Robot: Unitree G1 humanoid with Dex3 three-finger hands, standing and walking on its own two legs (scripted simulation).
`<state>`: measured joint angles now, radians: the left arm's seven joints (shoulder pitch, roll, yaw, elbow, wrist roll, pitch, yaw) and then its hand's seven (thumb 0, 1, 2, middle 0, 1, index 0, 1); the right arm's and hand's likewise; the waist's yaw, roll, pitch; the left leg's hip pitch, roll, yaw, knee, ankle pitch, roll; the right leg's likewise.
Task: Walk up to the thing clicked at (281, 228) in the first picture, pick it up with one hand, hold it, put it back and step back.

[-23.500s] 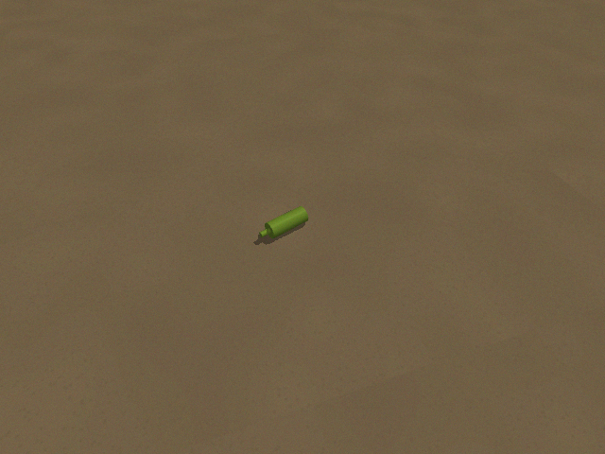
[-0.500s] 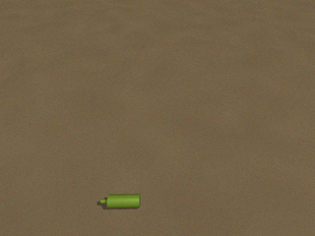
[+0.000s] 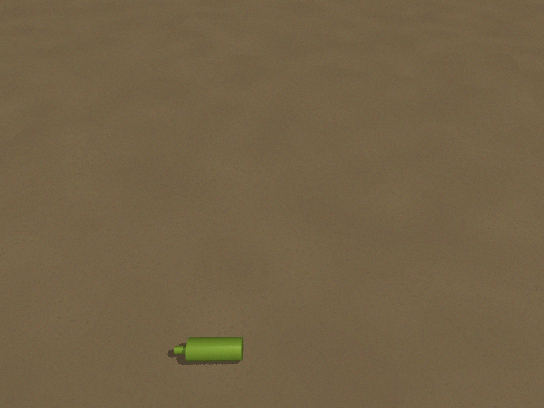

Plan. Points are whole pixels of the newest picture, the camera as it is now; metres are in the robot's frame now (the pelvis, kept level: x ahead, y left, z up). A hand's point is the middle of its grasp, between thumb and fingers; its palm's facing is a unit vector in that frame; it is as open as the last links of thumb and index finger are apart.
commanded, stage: stand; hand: left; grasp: from above
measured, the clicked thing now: (208, 349) +0.51 +0.23 -0.74
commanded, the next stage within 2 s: rise first in 0.82 s
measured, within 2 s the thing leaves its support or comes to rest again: neither
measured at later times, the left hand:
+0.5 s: hand out of the picture +0.07 +0.26 -0.16, palm faces -0.03 -0.94 -0.35, open 7.4 cm
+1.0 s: hand out of the picture +0.09 +0.25 -0.16, palm faces +0.03 -0.94 -0.34, open 7.6 cm
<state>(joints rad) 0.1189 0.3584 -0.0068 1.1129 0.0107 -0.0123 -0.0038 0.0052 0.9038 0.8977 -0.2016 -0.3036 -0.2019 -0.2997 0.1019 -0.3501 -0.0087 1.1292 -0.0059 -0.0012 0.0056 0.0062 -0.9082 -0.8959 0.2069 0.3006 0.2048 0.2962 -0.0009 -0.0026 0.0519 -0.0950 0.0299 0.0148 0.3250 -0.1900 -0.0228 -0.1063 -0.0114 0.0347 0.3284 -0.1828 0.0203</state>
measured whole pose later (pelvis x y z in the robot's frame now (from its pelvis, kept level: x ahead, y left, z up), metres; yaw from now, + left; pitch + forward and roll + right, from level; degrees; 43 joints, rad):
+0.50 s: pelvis +0.00 +0.00 +0.00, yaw +0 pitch -3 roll +0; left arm 0.13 0.36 0.00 1.11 0.01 -0.01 0.00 0.01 0.90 0.90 -0.20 -0.30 -0.20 -0.30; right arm 0.11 -0.35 -0.01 1.13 -0.01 0.00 0.01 0.01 -0.91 -0.90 0.21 0.30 0.20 0.30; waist 0.00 0.00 0.05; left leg -0.09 0.03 0.01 0.32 -0.19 -0.02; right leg -0.11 -0.01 0.03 0.33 -0.18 0.02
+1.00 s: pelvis +0.00 +0.00 +0.00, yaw +1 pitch +0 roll +0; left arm 0.10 0.34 0.03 1.06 -0.01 -0.03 0.01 0.01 0.86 0.92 -0.19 -0.35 -0.18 -0.34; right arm 0.17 -0.34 0.00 1.00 0.03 -0.02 -0.02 0.01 -0.92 -0.90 0.21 0.30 0.20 0.30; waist -0.01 0.00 0.05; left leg -0.18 0.02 -0.01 0.40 -0.21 -0.02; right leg -0.18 -0.02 0.02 0.39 -0.20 0.02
